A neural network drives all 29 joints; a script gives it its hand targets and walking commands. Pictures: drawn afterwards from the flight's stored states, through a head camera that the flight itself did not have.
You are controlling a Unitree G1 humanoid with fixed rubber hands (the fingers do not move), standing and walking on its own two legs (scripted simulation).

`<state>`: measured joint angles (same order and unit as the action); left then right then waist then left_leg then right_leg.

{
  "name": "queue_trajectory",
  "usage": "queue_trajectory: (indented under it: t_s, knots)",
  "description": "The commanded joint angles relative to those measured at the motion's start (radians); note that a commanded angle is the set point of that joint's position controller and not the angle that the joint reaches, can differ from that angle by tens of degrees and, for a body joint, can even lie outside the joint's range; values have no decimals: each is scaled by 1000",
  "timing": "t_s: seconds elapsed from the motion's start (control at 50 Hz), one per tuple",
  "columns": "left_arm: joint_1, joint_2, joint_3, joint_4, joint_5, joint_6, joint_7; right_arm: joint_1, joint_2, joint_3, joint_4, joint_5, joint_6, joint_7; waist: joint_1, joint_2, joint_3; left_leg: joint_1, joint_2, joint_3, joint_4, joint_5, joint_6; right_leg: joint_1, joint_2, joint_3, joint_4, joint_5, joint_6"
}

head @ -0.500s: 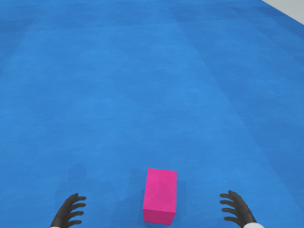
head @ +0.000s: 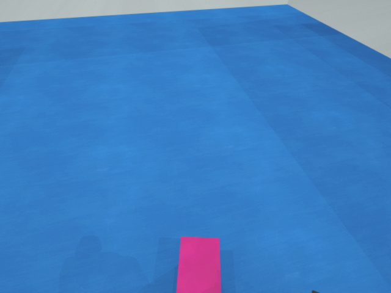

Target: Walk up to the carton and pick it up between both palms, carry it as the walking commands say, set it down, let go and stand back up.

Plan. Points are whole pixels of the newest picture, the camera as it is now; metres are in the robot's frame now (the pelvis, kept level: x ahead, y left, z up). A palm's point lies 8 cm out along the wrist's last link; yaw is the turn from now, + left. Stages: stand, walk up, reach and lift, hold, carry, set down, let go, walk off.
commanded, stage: stand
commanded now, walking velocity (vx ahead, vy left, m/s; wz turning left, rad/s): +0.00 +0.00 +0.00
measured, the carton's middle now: (198, 275) +0.36 -0.02 -0.62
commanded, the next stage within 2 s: none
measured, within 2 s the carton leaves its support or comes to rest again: neither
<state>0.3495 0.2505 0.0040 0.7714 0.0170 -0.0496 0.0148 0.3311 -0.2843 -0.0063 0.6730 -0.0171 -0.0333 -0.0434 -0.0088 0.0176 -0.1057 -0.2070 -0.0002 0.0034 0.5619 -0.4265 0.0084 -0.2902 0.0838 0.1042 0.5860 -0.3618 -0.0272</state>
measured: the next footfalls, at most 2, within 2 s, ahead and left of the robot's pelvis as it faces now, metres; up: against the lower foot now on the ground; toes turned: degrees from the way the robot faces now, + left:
none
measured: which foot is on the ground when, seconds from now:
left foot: down 0.00-1.00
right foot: down 0.00-1.00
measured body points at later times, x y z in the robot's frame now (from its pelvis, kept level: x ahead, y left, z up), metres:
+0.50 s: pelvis +0.01 -0.01 +0.00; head +0.00 -0.01 +0.45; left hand +0.06 +0.25 -0.14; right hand +0.02 -0.27 -0.14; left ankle -0.09 +0.11 -0.73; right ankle -0.04 -0.11 -0.73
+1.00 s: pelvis -0.01 +0.00 +0.01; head -0.01 +0.00 +0.46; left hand -0.01 +0.23 -0.15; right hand -0.07 -0.23 -0.15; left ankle -0.09 +0.11 -0.73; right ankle -0.04 -0.11 -0.73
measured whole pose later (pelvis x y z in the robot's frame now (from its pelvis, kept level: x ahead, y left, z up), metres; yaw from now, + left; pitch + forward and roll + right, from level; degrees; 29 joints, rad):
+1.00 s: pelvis -0.01 +0.00 +0.01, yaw -3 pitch +0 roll +0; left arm 0.35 0.17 -0.03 1.08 0.01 0.01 0.05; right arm 0.42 -0.19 0.03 1.04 -0.02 0.01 -0.06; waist -0.01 0.02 -0.02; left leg -0.09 0.01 0.07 0.48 -0.39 0.01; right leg -0.22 0.08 0.15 0.55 -0.32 -0.02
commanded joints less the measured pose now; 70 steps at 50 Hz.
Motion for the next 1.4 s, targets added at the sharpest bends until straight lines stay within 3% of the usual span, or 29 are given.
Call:
queue_trajectory:
  t_s: [0.0,0.2,0.54,0.96,1.38]
  knots:
    - [32,115,26,-40,-3,-5,9,32,-111,-26,-47,4,-6,-8,-2,-3,26,48,95,-62,-25,472,-1,-31,-110,86,-38,458,-16]
    - [38,108,24,12,-5,20,23,83,-102,-18,14,9,16,-19,-1,-15,42,43,86,-23,-18,472,9,-7,-106,98,-11,520,-31]
    - [51,75,7,143,-5,44,30,154,-66,-1,179,4,39,-20,-1,-25,117,72,84,0,-82,342,17,2,-106,123,-58,461,-42]
    - [69,8,-25,304,-10,56,37,187,3,20,363,2,44,-17,0,-18,181,113,95,-6,-142,323,26,-1,-107,114,-114,394,-31]
    - [75,-33,-36,363,-10,59,41,182,51,22,434,-1,40,-16,0,-18,206,93,99,-14,-168,281,37,-15,-109,104,-130,325,-15]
